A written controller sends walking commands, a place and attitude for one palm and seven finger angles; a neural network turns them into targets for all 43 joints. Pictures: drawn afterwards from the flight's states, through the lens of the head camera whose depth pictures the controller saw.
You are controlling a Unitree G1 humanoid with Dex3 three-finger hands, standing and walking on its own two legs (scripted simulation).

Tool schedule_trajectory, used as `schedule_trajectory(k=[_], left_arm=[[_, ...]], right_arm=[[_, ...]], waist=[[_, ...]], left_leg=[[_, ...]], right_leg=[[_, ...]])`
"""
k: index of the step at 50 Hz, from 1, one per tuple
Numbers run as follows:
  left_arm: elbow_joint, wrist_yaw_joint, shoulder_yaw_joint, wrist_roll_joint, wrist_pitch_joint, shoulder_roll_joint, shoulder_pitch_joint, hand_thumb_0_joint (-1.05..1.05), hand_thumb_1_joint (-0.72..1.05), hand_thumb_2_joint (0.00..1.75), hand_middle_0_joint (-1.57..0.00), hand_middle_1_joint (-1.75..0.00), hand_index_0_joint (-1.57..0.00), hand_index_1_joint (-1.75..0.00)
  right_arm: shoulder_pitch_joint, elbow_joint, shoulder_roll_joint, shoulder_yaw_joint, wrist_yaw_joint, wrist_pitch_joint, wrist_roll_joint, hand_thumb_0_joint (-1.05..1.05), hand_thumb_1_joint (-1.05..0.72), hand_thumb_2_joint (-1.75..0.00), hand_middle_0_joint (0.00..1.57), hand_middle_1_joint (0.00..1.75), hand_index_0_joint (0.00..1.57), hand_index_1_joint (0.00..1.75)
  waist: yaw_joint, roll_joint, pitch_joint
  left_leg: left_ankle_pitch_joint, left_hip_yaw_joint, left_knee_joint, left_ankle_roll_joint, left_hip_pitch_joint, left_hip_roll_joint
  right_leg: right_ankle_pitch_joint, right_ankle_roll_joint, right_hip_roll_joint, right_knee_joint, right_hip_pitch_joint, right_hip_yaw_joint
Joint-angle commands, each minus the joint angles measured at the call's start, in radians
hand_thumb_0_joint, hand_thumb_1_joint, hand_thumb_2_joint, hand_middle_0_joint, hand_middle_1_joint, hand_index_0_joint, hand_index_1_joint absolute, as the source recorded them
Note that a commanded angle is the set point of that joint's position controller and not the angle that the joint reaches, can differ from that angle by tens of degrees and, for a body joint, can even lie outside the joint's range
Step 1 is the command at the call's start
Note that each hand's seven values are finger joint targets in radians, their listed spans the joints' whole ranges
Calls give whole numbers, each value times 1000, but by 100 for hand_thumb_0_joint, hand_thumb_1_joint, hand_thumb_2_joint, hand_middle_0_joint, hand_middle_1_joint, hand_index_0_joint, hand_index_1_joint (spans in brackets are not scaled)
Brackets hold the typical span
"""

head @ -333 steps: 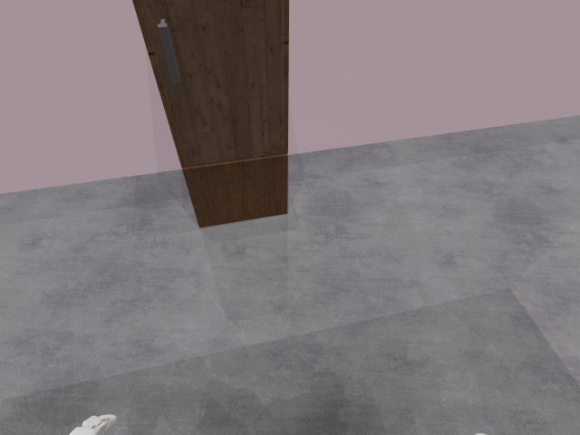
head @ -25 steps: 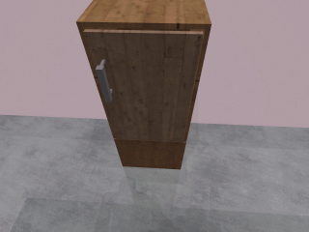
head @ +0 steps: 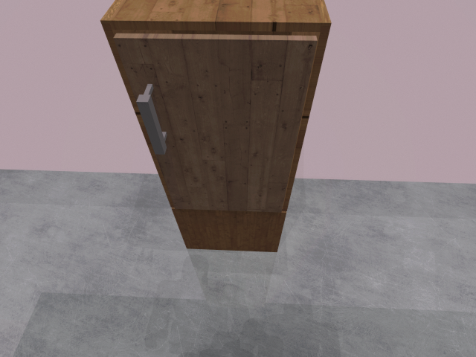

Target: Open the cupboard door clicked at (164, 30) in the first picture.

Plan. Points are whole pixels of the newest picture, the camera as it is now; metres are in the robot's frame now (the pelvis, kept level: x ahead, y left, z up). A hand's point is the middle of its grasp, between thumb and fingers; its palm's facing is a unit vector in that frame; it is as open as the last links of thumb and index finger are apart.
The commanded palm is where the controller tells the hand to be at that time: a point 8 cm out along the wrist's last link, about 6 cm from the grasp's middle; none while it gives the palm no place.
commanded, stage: come to a stop and stand still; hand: left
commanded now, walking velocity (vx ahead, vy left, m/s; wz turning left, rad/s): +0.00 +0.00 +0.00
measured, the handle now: (155, 120) +0.56 +0.22 +0.05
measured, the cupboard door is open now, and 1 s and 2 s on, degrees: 0 0 0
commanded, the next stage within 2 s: look again from close up in 0.54 s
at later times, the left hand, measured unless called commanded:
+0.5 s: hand out of the picture -0.03 +0.16 -0.16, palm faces +0.05 -0.98 -0.19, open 7.4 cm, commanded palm none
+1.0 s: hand out of the picture -0.01 +0.22 -0.16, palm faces +0.07 -0.96 -0.25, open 7.4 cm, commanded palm none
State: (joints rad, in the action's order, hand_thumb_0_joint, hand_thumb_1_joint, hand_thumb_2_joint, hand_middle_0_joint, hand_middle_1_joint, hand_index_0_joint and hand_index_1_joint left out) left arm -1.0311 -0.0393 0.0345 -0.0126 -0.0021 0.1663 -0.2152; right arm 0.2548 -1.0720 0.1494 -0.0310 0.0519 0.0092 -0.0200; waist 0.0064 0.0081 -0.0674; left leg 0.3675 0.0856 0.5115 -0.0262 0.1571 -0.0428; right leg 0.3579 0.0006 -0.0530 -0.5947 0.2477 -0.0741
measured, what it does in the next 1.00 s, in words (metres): shifts its weight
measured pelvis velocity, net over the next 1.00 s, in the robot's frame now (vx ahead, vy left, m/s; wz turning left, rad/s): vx -0.06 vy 0.01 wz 0.03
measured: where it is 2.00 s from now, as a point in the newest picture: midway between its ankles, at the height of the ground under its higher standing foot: outside the picture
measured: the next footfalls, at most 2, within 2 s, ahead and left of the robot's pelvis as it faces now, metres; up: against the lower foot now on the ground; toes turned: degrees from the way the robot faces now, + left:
none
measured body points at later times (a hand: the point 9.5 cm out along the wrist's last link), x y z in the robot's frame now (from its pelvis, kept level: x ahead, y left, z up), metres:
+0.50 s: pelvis -0.04 -0.02 +0.01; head -0.02 -0.02 +0.46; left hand -0.03 +0.21 -0.15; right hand -0.04 -0.24 -0.15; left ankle -0.06 +0.13 -0.73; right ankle -0.03 -0.11 -0.73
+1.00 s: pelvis -0.06 +0.01 +0.00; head -0.08 +0.01 +0.45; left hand -0.01 +0.27 -0.14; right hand +0.02 -0.24 -0.14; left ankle -0.06 +0.13 -0.73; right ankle -0.03 -0.11 -0.73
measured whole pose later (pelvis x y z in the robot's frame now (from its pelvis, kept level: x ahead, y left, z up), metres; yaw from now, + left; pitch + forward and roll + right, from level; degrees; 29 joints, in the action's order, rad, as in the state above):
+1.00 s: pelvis -0.06 +0.01 +0.00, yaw +2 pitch -3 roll +0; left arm -1.00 -0.02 0.02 -0.01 -0.01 0.23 -0.25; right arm 0.24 -0.99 0.22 -0.03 0.02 0.01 -0.03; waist 0.01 0.01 0.02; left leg 0.30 0.05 0.53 -0.01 0.18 -0.04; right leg 0.25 0.00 -0.05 -0.52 0.21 -0.11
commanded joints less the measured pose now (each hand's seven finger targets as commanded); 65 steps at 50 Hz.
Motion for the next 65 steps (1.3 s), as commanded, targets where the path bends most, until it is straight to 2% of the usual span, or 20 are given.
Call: schedule_trajectory(k=[1, 2, 7, 18, 21, 22, 31, 32, 33, 34, 35, 37, 38, 39, 43, 47, 51, 55, 63, 65], left_arm=[[18, -7, 21, -5, -5, 111, -106, 0, 90, 90, -20, -30, -20, -30], [18, -7, 16, -5, -6, 110, -94, 0, 90, 90, -20, -30, -20, -30], [25, 4, 4, -3, -2, 109, -34, 0, 90, 90, -20, -30, -20, -30], [-7, 13, -6, 1, -12, 109, -56, 0, 90, 90, -20, -30, -20, -30], [-20, 14, -8, 3, -17, 108, -75, 0, 90, 90, -20, -30, -20, -30], [-23, 14, -9, 2, -17, 107, -78, 0, 90, 90, -20, -30, -20, -30], [-57, 11, -14, 4, -24, 76, -133, 0, 90, 90, -20, -30, -20, -30], [29, 7, -15, -7, -40, 257, -115, 0, 90, 90, -20, -30, -20, -30], [15, 2, 8, 2, -50, 178, -139, 0, 90, 90, -20, -30, -20, -30], [31, 2, 12, -3, -52, 195, -130, 0, 90, 90, -20, -30, -20, -30], [41, 1, 18, -5, -47, 175, -133, 0, 90, 90, -20, -30, -20, -30], [46, 0, 14, -8, -35, 145, -133, 0, 90, 90, -20, -30, -20, -30], [51, 0, 17, -9, -32, 147, -118, 0, 90, 90, -20, -30, -20, -30], [56, 0, 17, -7, -30, 149, -111, 0, 90, 90, -20, -30, -20, -30], [68, 4, 15, -4, -24, 160, -93, 0, 90, 90, -20, -30, -20, -30], [74, 9, 13, -4, -20, 177, -66, 0, 90, 90, -20, -30, -20, -30], [74, 14, 9, -3, -16, 203, -37, 0, 90, 90, -20, -30, -20, -30], [75, 18, 8, -5, -15, 218, -19, 0, 90, 90, -20, -30, -20, -30], [50, 17, 2, -7, -15, 215, -29, 0, 90, 90, -20, -30, -20, -30], [29, 16, -7, -6, -15, 182, -53, 0, 90, 90, -20, -30, -20, -30]], right_arm=[[70, 31, 72, -8, -2, 8, 4, 0, -90, -90, 20, 30, 20, 30], [64, 29, 66, -5, -4, 4, 5, 0, -90, -90, 20, 30, 20, 30], [47, 11, 69, 8, -14, 5, 2, 0, -90, -90, 20, 30, 20, 30], [74, -16, 75, 23, -21, 8, 1, 0, -90, -90, 20, 30, 20, 30], [85, -24, 73, 25, -22, 11, 2, 0, -90, -90, 20, 30, 20, 30], [91, -28, 67, 25, -21, 9, 4, 0, -90, -90, 20, 30, 20, 30], [129, -51, 47, 27, -18, 13, 5, 0, -90, -90, 20, 30, 20, 30], [37, 76, 196, -3, -32, 8, 0, 0, -90, -90, 20, 30, 20, 30], [46, 90, 166, -12, -22, 28, -7, 0, -90, -90, 20, 30, 20, 30], [74, 91, 145, -19, -14, 32, -4, 0, -90, -90, 20, 30, 20, 30], [90, 95, 130, -20, -11, 28, -1, 0, -90, -90, 20, 30, 20, 30], [98, 100, 110, -14, -15, 17, -2, 0, -90, -90, 20, 30, 20, 30], [98, 100, 121, -19, -16, 17, -1, 0, -90, -90, 20, 30, 20, 30], [92, 102, 135, -22, -15, 17, 0, 0, -90, -90, 20, 30, 20, 30], [59, 114, 169, -21, -19, 21, -1, 0, -90, -90, 20, 30, 20, 30], [19, 128, 198, -18, -24, 22, -3, 0, -90, -90, 20, 30, 20, 30], [-16, 133, 227, -15, -31, 17, -5, 0, -90, -90, 20, 30, 20, 30], [-36, 132, 254, -16, -37, 21, -5, 0, -90, -90, 20, 30, 20, 30], [-33, 101, 254, -12, -43, 16, 1, 0, -90, -90, 20, 30, 20, 30], [-12, 78, 221, -4, -44, 11, 0, 0, -90, -90, 20, 30, 20, 30]], waist=[[9, -51, 129], [4, -85, 128], [-2, -23, 37], [2, -16, -2], [2, -9, 16], [2, -30, 7], [4, -14, 18], [-29, 12, -104], [-8, 82, 118], [-23, 54, 218], [-22, -15, 221], [-25, -125, 128], [-29, -116, 83], [-28, -73, 51], [-12, 7, 12], [-3, 20, 19], [-1, 10, -17], [3, 18, 8], [1, -7, 12], [-3, -20, 24]], left_leg=[[-472, -34, -12, 36, 10, -67], [-412, -35, -19, 32, 3, -63], [-277, -59, -105, 33, 18, -68], [-180, -61, -151, 27, 48, -60], [-199, -59, -150, 28, 36, -61], [-184, -58, -152, 27, 41, -62], [-204, -59, -149, 27, 43, -61], [-226, -95, -95, 29, 94, -27], [-217, -82, -30, 41, 54, -49], [-233, -85, 3, 44, 53, -34], [-192, -72, 14, 41, 79, -23], [-158, -63, 11, 46, 108, -14], [-179, -67, -5, 50, 104, -22], [-205, -73, -23, 52, 95, -32], [-257, -101, -71, 60, 112, -64], [-229, -114, -111, 60, 123, -71], [-121, -127, -159, 55, 151, -68], [-71, -151, -203, 56, 148, -73], [-41, -154, -231, 51, 139, -72], [-8, -145, -229, 45, 127, -67]], right_leg=[[-637, 54, -113, 51, -119, 81], [-600, 57, -110, 68, -107, 86], [-317, 41, -75, 158, -36, 86], [-142, 40, -69, 257, -34, 91], [-160, 41, -70, 261, -45, 89], [-147, 40, -68, 269, -48, 85], [-171, 42, -67, 262, -58, 77], [-253, 52, -52, 237, 3, 94], [-274, 61, -111, 189, -71, 145], [-372, 77, -124, 178, -142, 150], [-379, 82, -137, 184, -157, 157], [-318, 81, -130, 206, -96, 139], [-288, 78, -120, 202, -60, 119], [-263, 71, -103, 193, -30, 107], [-236, 47, -68, 163, -27, 67], [-213, 34, -66, 172, -52, 62], [-126, 22, -69, 212, -38, 74], [-129, 13, -70, 218, -61, 71], [-123, 4, -79, 248, -70, 71], [-76, -2, -82, 264, -70, 72]])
